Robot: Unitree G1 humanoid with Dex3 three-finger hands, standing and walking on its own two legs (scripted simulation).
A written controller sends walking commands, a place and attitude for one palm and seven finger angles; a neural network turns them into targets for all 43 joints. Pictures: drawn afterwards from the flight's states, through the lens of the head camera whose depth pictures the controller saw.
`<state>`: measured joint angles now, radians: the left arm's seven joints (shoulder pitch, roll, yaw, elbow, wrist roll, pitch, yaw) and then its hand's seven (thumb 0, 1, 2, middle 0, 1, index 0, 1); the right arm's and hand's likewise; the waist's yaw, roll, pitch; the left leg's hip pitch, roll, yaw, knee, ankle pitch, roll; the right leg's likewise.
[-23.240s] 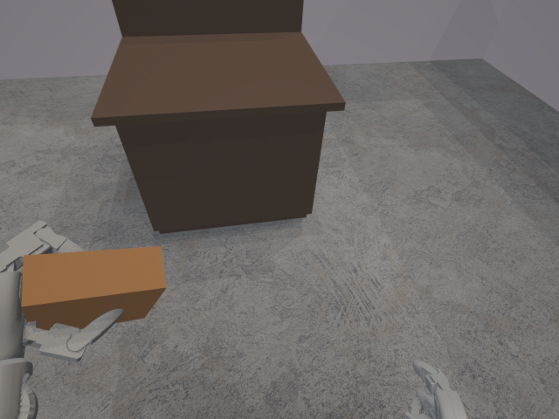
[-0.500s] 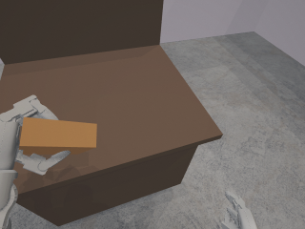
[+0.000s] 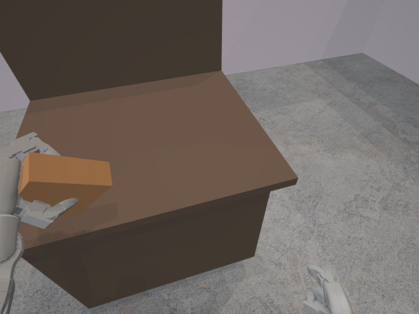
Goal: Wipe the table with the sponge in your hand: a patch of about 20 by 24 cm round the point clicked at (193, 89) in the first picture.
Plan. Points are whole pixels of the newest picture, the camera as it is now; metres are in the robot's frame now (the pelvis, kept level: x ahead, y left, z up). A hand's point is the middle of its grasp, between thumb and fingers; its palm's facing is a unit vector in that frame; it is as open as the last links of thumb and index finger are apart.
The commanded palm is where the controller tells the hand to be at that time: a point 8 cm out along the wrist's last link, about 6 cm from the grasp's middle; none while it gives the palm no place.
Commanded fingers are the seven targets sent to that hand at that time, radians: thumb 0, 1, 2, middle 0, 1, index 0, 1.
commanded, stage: turn the palm down, sponge in hand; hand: left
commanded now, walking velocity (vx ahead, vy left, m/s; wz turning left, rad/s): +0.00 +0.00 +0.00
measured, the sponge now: (70, 188) +0.26 +0.28 +0.14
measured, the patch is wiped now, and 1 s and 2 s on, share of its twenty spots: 0.00 0.00 0.00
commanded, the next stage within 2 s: move the sponge above the wiping area in 1.66 s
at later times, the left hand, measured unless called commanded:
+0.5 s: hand (77, 189) +0.27 +0.28 +0.12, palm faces +0.20 -0.39 -0.90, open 9.2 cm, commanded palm +0.24 +0.27 +0.19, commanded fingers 0.00 0.10 1.30 -1.20 -1.60 -1.20 -1.60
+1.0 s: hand (82, 201) +0.26 +0.27 +0.10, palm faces +0.03 -0.25 -0.97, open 9.2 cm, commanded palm +0.23 +0.28 +0.18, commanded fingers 0.00 0.10 1.30 -1.20 -1.60 -1.20 -1.60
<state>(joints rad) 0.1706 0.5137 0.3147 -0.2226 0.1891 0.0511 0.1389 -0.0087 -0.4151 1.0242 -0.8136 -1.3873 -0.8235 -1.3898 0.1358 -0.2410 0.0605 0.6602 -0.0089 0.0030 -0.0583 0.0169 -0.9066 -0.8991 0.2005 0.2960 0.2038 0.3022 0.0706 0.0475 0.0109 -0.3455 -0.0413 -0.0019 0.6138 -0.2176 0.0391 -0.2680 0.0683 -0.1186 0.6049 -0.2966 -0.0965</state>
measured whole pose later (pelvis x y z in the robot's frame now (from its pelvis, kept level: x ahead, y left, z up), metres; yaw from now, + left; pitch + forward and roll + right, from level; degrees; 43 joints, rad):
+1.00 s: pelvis +0.03 +0.01 +0.01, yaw -3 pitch -3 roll +0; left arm 0.25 0.51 -0.02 -0.26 0.71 0.38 0.01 -0.01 -0.41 1.02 -0.81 -1.40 -0.82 -1.40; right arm 0.06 -0.27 0.05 0.60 0.03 0.08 -0.11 0.02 -0.91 -0.90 0.20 0.30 0.20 0.30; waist 0.10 0.11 -0.01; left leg -0.24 -0.06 0.02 0.49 -0.21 0.06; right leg -0.19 0.07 -0.04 0.50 -0.27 -0.09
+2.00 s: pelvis +0.04 +0.01 +0.02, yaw -4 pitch -4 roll +0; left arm 0.13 0.51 -0.01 -0.07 0.87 0.33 0.05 -0.01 -0.42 1.03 -0.82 -1.39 -0.83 -1.40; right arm 0.03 -0.27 0.04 0.70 0.03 0.07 -0.04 0.02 -0.91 -0.90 0.20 0.30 0.20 0.30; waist 0.12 0.10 0.02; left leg -0.15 -0.06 0.02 0.39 -0.17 0.06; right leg -0.09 0.08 -0.03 0.40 -0.23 -0.09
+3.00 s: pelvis +0.05 +0.03 +0.02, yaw -2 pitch +0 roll -1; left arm -0.04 0.53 0.05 0.28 0.88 0.24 0.07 -0.01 -0.42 1.03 -0.81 -1.40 -0.82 -1.40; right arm 0.09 -0.28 0.00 0.71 0.06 0.08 -0.05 0.02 -0.91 -0.90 0.20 0.30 0.20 0.30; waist 0.08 0.11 -0.01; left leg -0.25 -0.08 -0.01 0.46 -0.20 0.08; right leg -0.17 0.06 -0.06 0.43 -0.26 -0.07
